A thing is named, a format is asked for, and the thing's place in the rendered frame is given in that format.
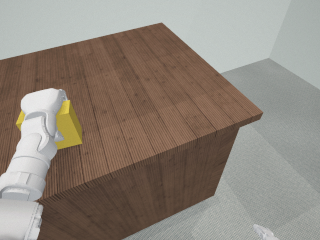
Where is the robot left upper arm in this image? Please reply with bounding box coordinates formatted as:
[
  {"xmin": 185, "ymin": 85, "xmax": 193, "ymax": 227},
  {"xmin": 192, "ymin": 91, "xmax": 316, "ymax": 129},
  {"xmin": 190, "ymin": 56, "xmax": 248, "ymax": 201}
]
[{"xmin": 0, "ymin": 198, "xmax": 44, "ymax": 240}]

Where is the sponge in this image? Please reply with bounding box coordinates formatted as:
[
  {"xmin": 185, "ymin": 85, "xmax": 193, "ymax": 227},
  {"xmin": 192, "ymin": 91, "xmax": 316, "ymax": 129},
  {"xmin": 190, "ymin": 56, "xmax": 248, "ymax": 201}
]
[{"xmin": 16, "ymin": 100, "xmax": 83, "ymax": 150}]

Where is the robot left hand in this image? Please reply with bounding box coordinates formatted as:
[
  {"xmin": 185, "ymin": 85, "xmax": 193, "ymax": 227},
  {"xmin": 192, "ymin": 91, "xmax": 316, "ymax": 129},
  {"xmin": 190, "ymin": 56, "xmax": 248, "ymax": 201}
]
[{"xmin": 20, "ymin": 88, "xmax": 68, "ymax": 142}]

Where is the robot left forearm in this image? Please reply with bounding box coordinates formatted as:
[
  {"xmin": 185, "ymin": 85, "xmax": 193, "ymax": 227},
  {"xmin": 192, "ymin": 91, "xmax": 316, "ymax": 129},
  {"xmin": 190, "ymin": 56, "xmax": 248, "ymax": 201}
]
[{"xmin": 0, "ymin": 109, "xmax": 58, "ymax": 201}]

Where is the table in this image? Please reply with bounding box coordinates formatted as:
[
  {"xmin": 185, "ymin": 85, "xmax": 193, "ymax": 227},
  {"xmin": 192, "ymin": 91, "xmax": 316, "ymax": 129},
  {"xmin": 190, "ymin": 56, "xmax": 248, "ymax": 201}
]
[{"xmin": 0, "ymin": 22, "xmax": 264, "ymax": 240}]

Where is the robot right hand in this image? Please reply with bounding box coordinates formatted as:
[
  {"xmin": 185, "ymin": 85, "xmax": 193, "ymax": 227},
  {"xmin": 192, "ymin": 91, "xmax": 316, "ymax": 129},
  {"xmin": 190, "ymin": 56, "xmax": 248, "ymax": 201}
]
[{"xmin": 253, "ymin": 224, "xmax": 279, "ymax": 240}]

